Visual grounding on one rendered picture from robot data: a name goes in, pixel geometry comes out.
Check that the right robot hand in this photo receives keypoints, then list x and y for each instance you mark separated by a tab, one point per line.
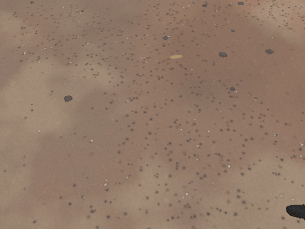
296	210

